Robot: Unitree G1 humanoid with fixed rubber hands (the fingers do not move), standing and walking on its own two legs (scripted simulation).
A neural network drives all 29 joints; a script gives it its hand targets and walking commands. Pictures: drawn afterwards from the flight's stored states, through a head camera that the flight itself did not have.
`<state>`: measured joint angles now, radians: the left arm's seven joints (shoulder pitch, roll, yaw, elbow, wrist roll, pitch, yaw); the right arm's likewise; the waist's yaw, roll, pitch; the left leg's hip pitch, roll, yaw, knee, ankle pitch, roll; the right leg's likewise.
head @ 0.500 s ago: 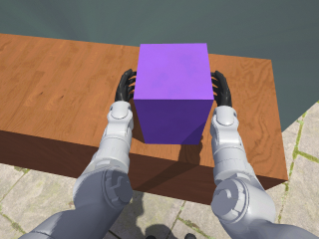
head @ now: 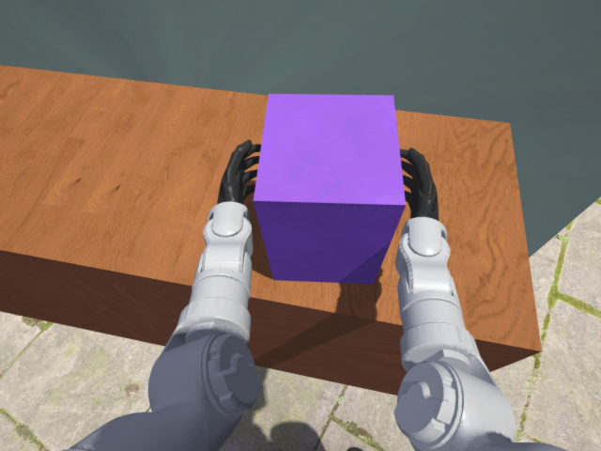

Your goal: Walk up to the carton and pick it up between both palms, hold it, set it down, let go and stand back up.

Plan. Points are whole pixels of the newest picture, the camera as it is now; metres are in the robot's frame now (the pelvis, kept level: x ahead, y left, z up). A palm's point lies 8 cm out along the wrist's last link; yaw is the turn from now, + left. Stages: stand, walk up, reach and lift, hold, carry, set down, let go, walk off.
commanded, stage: reach and lift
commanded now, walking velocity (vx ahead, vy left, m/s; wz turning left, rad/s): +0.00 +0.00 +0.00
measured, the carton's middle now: (326, 198) +0.44 -0.01 +0.02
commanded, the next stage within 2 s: none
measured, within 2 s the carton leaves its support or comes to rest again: leaves its support in 1.50 s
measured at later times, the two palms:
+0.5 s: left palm (234, 198) +0.43 +0.12 +0.05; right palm (420, 209) +0.40 -0.14 +0.05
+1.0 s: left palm (235, 199) +0.42 +0.12 +0.05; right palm (420, 209) +0.40 -0.14 +0.05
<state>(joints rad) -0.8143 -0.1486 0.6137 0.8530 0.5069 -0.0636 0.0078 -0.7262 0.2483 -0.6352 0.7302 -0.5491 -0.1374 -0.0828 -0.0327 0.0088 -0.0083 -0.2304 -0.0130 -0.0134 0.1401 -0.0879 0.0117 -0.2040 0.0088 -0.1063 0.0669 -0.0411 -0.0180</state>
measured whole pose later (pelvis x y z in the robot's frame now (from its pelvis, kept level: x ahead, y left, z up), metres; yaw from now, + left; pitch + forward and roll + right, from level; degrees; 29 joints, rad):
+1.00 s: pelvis +0.00 +0.00 +0.00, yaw +0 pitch +14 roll +0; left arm -0.86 -0.11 0.65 0.99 0.50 -0.13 0.03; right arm -0.76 0.22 -0.66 0.83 -0.58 -0.19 -0.11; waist -0.04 0.02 -0.08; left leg -0.31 -0.01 -0.02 0.13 -0.06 0.01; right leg -0.28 0.01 -0.11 0.06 -0.02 -0.02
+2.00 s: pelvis -0.05 -0.01 +0.00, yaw +1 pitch +6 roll +0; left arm -0.91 -0.03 0.50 0.98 0.36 0.08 0.05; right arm -0.85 0.15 -0.57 0.94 -0.44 -0.03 -0.11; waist -0.05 -0.01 -0.11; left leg -0.25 -0.01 -0.04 0.19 -0.05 0.00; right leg -0.22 0.01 -0.13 0.13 -0.02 -0.04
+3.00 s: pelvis -0.05 +0.00 +0.00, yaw +2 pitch -6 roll -1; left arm -0.69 -0.09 0.24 0.18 0.38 0.69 0.04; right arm -0.67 0.09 -0.12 0.47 0.06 0.27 -0.22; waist -0.14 -0.07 0.08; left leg -0.05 -0.01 -0.05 0.27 -0.12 0.01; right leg 0.03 0.01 -0.14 0.12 -0.05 -0.02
